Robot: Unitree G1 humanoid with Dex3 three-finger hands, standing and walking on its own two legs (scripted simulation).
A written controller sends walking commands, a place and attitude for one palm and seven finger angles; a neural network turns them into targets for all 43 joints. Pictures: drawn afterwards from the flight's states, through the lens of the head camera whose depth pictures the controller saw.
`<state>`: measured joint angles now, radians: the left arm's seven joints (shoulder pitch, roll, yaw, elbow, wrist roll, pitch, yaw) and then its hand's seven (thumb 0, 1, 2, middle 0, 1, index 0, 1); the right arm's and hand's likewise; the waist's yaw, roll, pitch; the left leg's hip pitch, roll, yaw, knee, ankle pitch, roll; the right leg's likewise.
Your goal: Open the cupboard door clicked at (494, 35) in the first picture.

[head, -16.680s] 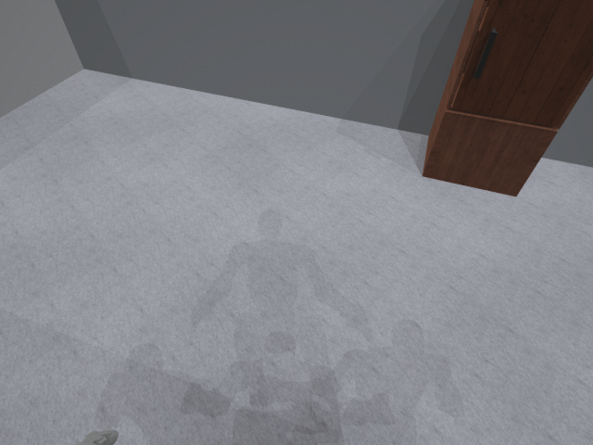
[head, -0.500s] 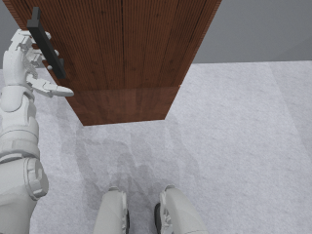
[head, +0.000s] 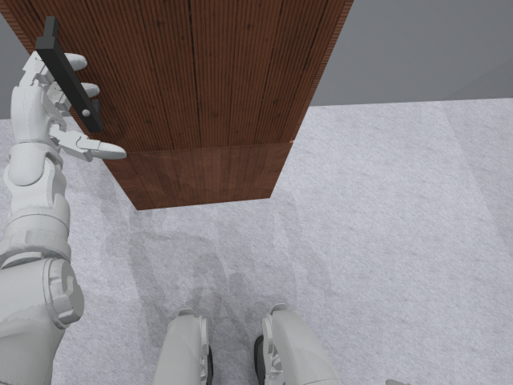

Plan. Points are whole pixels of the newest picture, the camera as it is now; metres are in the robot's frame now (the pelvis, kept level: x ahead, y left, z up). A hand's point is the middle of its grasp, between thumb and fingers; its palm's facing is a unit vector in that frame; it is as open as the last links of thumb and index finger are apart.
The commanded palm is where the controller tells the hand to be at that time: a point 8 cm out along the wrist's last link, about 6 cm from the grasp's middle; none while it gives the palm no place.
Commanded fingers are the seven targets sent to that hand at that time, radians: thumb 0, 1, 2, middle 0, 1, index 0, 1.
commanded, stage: close the thumb around the handle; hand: left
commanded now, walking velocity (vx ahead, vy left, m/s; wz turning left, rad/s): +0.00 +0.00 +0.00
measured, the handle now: (76, 82) +0.56 +0.24 +0.04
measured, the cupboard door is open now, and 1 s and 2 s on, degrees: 0 0 39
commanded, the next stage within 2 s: pull the door open along its arc in 0.76 s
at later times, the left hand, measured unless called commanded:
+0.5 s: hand (79, 115) +0.50 +0.23 +0.04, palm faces +0.08 -1.00 -0.02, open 8.7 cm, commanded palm +0.48 +0.26 +0.04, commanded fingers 0.00 0.79 0.85 -0.39 -1.34 -0.39 -1.34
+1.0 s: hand (90, 116) +0.50 +0.21 +0.04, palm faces +0.07 -1.00 +0.00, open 5.8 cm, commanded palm +0.46 +0.24 +0.04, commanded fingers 0.00 0.90 0.90 -0.40 -1.35 -0.40 -1.35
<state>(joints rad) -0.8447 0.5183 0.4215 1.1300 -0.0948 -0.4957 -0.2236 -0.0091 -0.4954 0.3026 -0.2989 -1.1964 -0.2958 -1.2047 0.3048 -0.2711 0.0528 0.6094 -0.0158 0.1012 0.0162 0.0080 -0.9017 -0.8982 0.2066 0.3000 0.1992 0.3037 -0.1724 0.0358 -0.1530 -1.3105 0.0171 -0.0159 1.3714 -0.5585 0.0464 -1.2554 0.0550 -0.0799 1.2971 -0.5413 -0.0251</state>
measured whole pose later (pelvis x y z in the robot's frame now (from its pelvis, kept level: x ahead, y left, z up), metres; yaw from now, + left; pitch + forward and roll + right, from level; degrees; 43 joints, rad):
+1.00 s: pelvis -0.01 +0.01 +0.00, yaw -1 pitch +29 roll -5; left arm -0.84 0.49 0.41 1.11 -0.10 -0.48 -0.21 -0.02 0.70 0.83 -0.35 -1.33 -0.35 -1.34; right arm 0.31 -0.27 0.06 0.60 -0.02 0.10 0.02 0.01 -0.90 -0.90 0.21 0.30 0.20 0.30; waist -0.18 0.04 -0.16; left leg -1.33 0.01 -0.01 1.39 -0.56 0.06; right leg -1.27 0.05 -0.07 1.31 -0.53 -0.01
